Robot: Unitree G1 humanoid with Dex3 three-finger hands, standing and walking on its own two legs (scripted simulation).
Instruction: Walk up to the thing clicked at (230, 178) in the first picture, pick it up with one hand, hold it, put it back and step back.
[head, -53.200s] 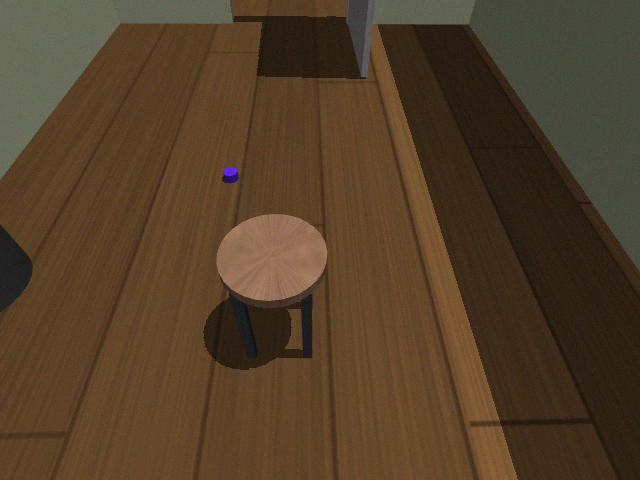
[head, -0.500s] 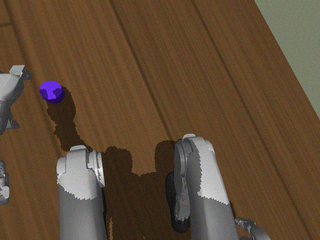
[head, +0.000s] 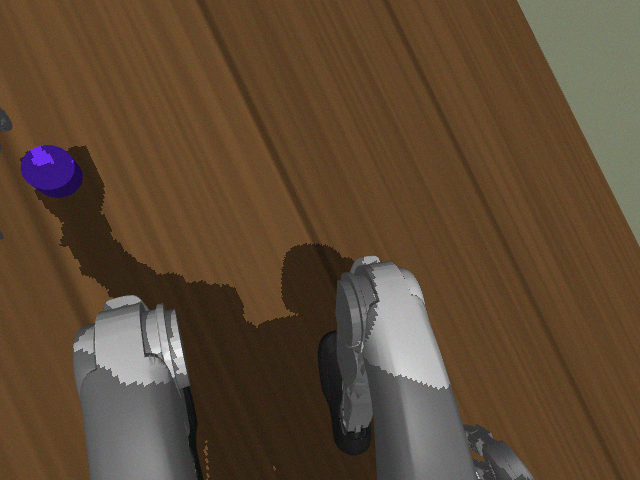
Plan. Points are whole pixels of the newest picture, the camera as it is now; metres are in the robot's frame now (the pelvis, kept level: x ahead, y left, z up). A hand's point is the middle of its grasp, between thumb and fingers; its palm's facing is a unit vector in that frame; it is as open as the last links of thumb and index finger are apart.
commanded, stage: rise first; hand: left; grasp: from above
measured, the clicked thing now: (53, 172) +0.52 +0.30 -0.31
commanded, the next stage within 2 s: none
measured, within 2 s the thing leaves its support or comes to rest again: neither
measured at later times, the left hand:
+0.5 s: hand out of the picture +0.46 +0.34 -0.19, palm faces -0.45 -0.10 -0.89, open 14.2 cm
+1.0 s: hand out of the picture +0.47 +0.34 -0.20, palm faces -0.45 -0.10 -0.89, open 14.2 cm
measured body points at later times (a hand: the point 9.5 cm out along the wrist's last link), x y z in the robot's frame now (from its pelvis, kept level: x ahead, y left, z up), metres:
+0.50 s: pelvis +0.00 +0.00 -0.01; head +0.25 +0.10 +0.35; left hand +0.48 +0.34 -0.14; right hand +0.05 -0.27 -0.10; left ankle +0.07 +0.13 -0.29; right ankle +0.10 -0.15 -0.29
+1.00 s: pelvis +0.00 +0.01 -0.01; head +0.26 +0.11 +0.34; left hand +0.49 +0.35 -0.15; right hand +0.04 -0.27 -0.09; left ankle +0.07 +0.13 -0.29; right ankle +0.10 -0.15 -0.29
